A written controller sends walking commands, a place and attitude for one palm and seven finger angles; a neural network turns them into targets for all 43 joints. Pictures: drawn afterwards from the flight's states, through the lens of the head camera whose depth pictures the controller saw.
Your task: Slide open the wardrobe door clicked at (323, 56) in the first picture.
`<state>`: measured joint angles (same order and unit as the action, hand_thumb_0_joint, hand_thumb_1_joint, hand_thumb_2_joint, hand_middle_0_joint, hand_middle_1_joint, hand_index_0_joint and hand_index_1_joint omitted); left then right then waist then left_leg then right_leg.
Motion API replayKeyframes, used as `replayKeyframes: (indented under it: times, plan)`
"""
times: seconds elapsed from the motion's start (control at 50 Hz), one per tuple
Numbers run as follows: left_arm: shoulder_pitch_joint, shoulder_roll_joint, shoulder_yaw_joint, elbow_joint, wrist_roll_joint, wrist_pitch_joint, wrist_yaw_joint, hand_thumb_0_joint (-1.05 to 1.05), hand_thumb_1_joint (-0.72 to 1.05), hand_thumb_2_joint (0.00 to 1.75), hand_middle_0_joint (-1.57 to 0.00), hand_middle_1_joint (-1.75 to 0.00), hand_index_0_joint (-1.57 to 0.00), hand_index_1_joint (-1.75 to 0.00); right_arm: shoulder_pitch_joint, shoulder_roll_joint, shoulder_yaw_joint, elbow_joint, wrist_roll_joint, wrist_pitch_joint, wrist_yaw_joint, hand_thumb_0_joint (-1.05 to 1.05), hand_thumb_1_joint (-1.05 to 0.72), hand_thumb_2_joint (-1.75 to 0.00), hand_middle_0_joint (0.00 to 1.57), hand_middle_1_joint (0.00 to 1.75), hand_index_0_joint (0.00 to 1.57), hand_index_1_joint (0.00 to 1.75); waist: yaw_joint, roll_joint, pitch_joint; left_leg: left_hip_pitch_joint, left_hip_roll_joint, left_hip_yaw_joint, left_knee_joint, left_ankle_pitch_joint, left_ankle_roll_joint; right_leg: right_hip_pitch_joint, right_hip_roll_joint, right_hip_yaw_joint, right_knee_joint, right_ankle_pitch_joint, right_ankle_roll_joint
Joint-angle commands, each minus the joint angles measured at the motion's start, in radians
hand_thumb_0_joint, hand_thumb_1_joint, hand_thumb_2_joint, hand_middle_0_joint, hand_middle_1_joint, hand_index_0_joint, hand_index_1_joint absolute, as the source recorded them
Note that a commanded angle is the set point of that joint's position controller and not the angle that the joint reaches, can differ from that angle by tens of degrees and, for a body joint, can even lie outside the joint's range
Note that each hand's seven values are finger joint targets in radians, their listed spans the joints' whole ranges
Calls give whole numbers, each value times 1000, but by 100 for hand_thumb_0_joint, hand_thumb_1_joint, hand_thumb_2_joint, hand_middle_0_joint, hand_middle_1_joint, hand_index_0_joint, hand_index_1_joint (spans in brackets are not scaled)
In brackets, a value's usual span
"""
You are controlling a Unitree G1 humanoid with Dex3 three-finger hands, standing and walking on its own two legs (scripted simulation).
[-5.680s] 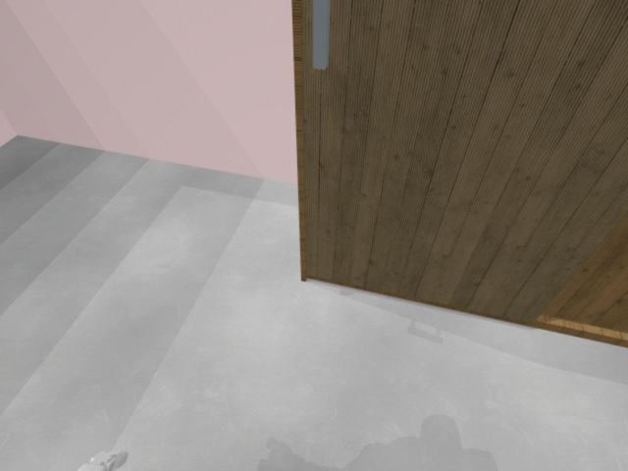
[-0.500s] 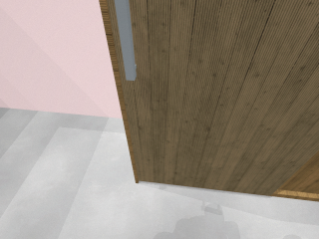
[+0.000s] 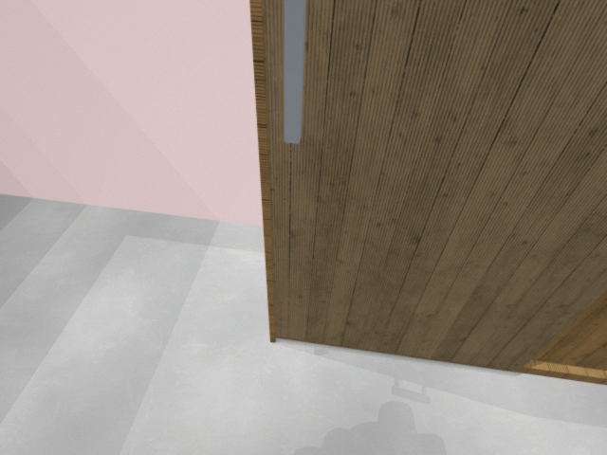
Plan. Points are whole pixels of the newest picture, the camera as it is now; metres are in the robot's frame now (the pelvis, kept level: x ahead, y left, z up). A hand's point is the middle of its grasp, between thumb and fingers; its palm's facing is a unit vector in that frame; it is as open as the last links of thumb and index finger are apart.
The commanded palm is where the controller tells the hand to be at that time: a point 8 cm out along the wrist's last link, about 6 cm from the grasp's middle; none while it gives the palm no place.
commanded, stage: look again from close up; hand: left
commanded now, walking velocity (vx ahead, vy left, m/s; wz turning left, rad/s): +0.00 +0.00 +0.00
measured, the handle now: (296, 66) +0.63 +0.06 +0.24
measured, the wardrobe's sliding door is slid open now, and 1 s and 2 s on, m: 0.00 0.00 0.00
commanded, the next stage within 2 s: none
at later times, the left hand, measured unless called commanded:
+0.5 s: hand out of the picture -0.04 +0.18 -0.18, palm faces +0.02 -0.98 -0.22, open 7.3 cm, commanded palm none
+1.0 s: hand out of the picture -0.01 +0.16 -0.17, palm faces +0.01 -0.98 -0.21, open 7.3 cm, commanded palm none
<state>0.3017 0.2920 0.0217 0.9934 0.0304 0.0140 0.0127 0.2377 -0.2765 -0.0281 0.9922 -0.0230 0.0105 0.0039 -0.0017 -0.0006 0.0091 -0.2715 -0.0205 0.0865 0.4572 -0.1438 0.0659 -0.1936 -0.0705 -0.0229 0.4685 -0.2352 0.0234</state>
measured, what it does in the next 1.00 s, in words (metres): stands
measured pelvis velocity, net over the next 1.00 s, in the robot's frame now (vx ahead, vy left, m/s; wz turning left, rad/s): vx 0.00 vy -0.02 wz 0.00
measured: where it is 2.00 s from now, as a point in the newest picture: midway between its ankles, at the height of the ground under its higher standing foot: outside the picture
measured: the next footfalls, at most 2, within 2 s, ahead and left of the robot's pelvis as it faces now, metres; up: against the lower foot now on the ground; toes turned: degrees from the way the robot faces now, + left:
none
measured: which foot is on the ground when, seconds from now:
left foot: down 0.00-1.00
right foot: down 0.00-1.00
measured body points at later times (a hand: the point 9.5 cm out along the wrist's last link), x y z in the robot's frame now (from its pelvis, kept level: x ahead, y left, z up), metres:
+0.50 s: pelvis -0.01 -0.01 +0.00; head -0.03 +0.00 +0.45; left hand -0.04 +0.23 -0.16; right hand +0.02 -0.27 -0.15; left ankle +0.07 +0.07 -0.74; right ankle +0.02 -0.16 -0.74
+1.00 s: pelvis +0.00 -0.02 +0.00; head +0.00 -0.01 +0.45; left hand -0.01 +0.22 -0.16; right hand +0.00 -0.25 -0.15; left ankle +0.07 +0.07 -0.74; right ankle +0.02 -0.16 -0.74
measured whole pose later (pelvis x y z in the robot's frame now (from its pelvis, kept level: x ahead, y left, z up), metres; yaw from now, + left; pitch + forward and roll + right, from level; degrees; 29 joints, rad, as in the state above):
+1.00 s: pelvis +0.00 -0.02 +0.00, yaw +0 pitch -2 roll -1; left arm 0.35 0.18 0.00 1.07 0.02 -0.01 0.03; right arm 0.29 -0.18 -0.02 1.10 -0.01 0.01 0.00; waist -0.01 0.00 0.01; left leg -0.28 0.00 0.07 0.44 -0.13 0.04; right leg -0.20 -0.03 -0.01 0.44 -0.21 0.04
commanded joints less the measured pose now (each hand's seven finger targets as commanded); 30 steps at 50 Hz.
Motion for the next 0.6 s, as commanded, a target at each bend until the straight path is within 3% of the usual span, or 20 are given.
replayKeyframes:
  times: [0.0, 0.08, 0.16, 0.3, 0.38, 0.5, 0.58]
  plan:
    - [50, 118, 17, -36, 3, -21, 8, 0, 90, 90, -20, -30, -20, -30, -34, -169, -40, -55, 5, -20, -8, 0, -90, -90, 20, 30, 20, 30, 7, -1, 30, -39, 149, -209, -215, -364, -25, -36, -19, 44, -93, -117, -50]
    - [60, 122, 11, -18, 1, -22, 11, 0, 90, 90, -20, -30, -20, -30, -23, -168, -38, -29, 8, -17, -7, 0, -90, -90, 20, 30, 20, 30, -2, 1, 58, -21, 144, -204, -209, -370, -31, -91, -26, 64, -122, -175, -47]
    - [101, 103, 7, 8, 2, -21, 13, 0, 90, 90, -20, -30, -20, -30, -17, -155, -36, -8, 10, -16, -8, 0, -90, -90, 20, 30, 20, 30, 5, 28, 74, -50, 146, -208, -225, -394, -30, -76, -18, 60, -110, -154, -42]
    - [119, 87, 3, 29, 1, -28, 19, 0, 90, 90, -20, -30, -20, -30, 5, -126, -33, 16, 13, -14, -10, 0, -90, -90, 20, 30, 20, 30, -2, -13, 78, -21, 131, -192, -182, -326, -34, -112, -30, 89, -145, -170, -45]
    - [129, 69, 4, 37, 1, -26, 20, 0, 90, 90, -20, -30, -20, -30, 14, -110, -32, 29, 12, -14, -11, 0, -90, -90, 20, 30, 20, 30, 0, 13, 88, -38, 129, -189, -190, -354, -38, -119, -25, 88, -142, -197, -42]
    - [132, 49, 4, 40, 1, -28, 23, 0, 90, 90, -20, -30, -20, -30, 31, -86, -29, 38, 12, -14, -12, 0, -90, -90, 20, 30, 20, 30, -1, -12, 85, -38, 125, -183, -174, -322, -41, -121, -26, 94, -147, -191, -43]
    - [132, 37, 4, 41, 0, -27, 23, 0, 90, 90, -20, -30, -20, -30, 36, -73, -27, 46, 10, -15, -13, 0, -90, -90, 20, 30, 20, 30, 1, 9, 88, -43, 127, -185, -181, -322, -42, -117, -23, 92, -140, -176, -42]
